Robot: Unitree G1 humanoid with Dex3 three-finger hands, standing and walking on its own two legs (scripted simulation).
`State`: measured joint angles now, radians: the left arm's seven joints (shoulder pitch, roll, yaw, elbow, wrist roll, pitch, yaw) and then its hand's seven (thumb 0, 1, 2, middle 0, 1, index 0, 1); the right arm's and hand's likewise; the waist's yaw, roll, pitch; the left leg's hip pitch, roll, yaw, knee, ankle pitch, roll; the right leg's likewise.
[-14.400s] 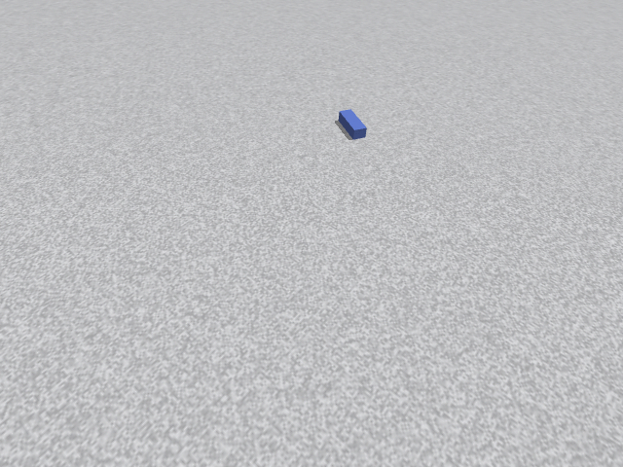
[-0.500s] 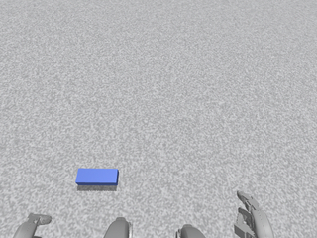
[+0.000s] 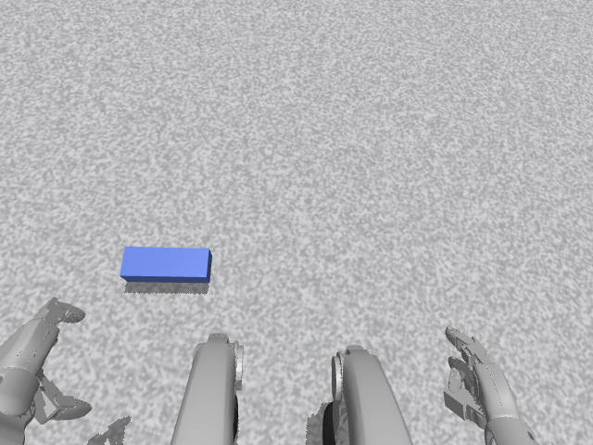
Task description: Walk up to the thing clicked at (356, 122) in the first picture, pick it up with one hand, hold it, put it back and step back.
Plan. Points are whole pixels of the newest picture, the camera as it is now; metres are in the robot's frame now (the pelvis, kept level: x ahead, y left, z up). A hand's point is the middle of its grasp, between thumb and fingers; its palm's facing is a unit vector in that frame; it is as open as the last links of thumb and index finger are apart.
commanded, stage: rise first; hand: left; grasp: from above
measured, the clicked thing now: (168, 265) +0.49 +0.32 -0.53
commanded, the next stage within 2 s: none
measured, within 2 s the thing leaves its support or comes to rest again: neither
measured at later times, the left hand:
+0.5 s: hand (109, 301) +0.34 +0.35 -0.30, palm faces -0.49 -0.21 -0.85, open 14.0 cm
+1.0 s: hand (121, 280) +0.40 +0.36 -0.36, palm faces -0.46 -0.05 -0.89, open 14.2 cm
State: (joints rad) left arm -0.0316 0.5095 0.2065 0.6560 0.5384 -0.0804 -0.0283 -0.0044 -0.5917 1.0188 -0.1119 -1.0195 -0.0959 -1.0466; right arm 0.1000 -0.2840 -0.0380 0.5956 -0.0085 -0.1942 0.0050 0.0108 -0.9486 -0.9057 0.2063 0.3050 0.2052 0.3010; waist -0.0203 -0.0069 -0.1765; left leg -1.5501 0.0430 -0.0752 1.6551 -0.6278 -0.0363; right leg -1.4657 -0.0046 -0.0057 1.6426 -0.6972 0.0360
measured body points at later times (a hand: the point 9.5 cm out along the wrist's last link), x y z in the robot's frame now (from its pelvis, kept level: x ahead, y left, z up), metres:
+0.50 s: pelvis -0.06 +0.01 -0.18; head +0.17 +0.05 +0.21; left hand +0.37 +0.36 -0.25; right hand +0.03 -0.27 -0.30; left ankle +0.06 +0.14 -0.53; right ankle +0.03 -0.14 -0.53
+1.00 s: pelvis -0.05 +0.02 -0.22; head +0.19 +0.09 +0.15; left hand +0.42 +0.36 -0.31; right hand +0.02 -0.27 -0.32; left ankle +0.05 +0.14 -0.53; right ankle +0.03 -0.14 -0.53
